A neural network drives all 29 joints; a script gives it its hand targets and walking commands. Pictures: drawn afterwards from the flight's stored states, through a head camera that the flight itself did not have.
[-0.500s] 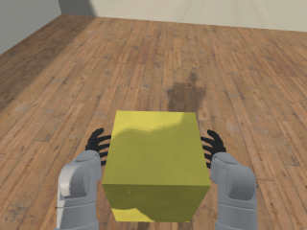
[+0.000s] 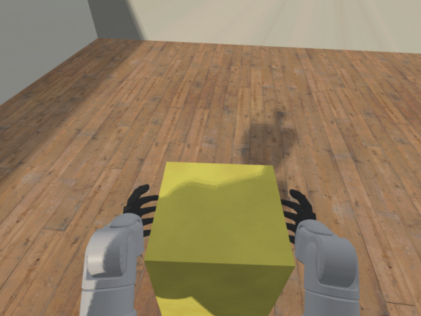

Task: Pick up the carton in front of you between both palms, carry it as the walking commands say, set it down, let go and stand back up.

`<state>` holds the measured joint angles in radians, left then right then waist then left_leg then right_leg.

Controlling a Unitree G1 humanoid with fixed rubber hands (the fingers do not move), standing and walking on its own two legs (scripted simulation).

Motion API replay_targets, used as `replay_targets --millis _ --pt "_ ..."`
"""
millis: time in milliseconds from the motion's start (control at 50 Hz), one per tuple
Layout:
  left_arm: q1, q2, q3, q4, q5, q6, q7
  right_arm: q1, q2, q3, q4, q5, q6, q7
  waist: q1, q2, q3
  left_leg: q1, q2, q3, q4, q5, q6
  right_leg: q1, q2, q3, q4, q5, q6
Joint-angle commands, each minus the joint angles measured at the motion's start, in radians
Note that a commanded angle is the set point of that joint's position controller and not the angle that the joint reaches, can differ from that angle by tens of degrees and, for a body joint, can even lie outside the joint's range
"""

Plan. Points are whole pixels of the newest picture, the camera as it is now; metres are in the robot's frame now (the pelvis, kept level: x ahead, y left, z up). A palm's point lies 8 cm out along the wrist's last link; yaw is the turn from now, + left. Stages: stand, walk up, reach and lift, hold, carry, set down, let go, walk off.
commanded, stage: carry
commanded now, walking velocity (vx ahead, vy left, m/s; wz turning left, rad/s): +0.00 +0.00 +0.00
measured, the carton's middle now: (216, 243) +0.28 +0.00 +0.01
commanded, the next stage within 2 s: none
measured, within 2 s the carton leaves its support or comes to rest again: neither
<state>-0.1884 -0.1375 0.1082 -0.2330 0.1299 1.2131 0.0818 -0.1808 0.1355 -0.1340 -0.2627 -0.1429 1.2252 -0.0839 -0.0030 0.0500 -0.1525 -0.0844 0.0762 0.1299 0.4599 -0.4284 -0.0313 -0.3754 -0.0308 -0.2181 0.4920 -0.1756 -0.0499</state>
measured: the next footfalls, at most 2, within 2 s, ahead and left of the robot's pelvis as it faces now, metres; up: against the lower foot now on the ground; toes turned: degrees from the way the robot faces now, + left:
none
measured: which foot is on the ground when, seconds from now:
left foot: down 0.00-1.00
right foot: down 0.00-1.00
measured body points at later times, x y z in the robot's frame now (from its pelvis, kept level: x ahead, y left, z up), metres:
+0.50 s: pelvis -0.01 +0.01 -0.01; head -0.05 +0.01 +0.44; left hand +0.25 +0.17 +0.07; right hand +0.26 -0.13 +0.07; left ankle -0.12 +0.11 -0.73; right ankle +0.05 -0.10 -0.73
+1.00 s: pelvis -0.05 +0.02 +0.00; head -0.09 +0.02 +0.44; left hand +0.23 +0.18 +0.03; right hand +0.24 -0.12 +0.03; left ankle -0.12 +0.11 -0.73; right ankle +0.05 -0.10 -0.73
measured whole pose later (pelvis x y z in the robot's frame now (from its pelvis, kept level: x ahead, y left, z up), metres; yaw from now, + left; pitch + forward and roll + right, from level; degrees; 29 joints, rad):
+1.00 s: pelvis -0.05 +0.02 +0.00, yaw +1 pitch +0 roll +0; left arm -0.17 -0.14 0.13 0.11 0.24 0.85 0.02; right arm -0.17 0.14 -0.14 0.11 -0.24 0.84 -0.02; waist 0.00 0.00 -0.11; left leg -0.15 0.03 0.17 0.56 -0.41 0.02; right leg -0.40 -0.10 -0.19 0.51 -0.11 -0.02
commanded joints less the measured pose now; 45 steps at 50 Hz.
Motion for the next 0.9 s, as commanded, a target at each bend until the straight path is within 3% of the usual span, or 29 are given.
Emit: replay_targets --millis 0,40,120,280,420,580,880 --pt "-0.429 -0.941 -0.685 -0.074 -0.413 -0.009 -0.251 -0.486 0.915 0.745 -0.077 0.456 -0.005 0.267 0.004 -0.080 -0.301 -0.041 0.066 -0.030 0.024 0.495 -0.016 0.339 -0.162 0.159 0.052 0.741 -0.015" --pt "-0.435 -0.944 -0.697 -0.096 -0.417 -0.012 -0.247 -0.466 0.920 0.741 -0.084 0.452 -0.010 0.264 0.002 -0.057 -0.311 -0.044 0.070 -0.029 0.048 0.562 -0.016 0.332 -0.153 0.143 0.073 0.747 -0.020" --pt "-0.429 -0.937 -0.715 -0.126 -0.424 -0.012 -0.246 -0.433 0.918 0.733 -0.093 0.440 -0.014 0.261 0.001 -0.047 -0.302 -0.049 0.065 -0.025 0.055 0.561 -0.013 0.314 -0.148 0.135 0.089 0.729 -0.024" --pt "-0.423 -0.915 -0.722 -0.131 -0.426 -0.006 -0.252 -0.417 0.902 0.726 -0.088 0.429 -0.013 0.264 0.000 -0.003 -0.223 -0.027 0.107 -0.023 0.063 0.724 0.020 0.187 -0.116 0.095 0.116 0.441 0.003" --pt "-0.404 -0.928 -0.727 -0.090 -0.410 -0.018 -0.263 -0.403 0.922 0.737 -0.051 0.415 -0.029 0.272 0.001 -0.026 -0.171 -0.092 0.095 -0.021 0.033 0.493 0.030 0.196 -0.135 0.108 0.081 0.380 0.006" --pt "-0.417 -0.912 -0.712 -0.017 -0.359 -0.106 -0.268 -0.426 0.906 0.730 0.023 0.372 -0.115 0.281 0.004 -0.037 -0.111 -0.154 0.089 -0.044 -0.032 0.267 0.044 0.182 -0.138 0.125 0.017 0.221 0.017" --pt "-0.414 -0.842 -0.548 0.193 -0.205 -0.350 -0.272 -0.413 0.839 0.569 0.231 0.209 -0.363 0.278 0.004 -0.045 -0.097 -0.199 0.083 -0.059 -0.060 0.163 0.064 0.179 -0.140 0.130 -0.018 0.144 0.033"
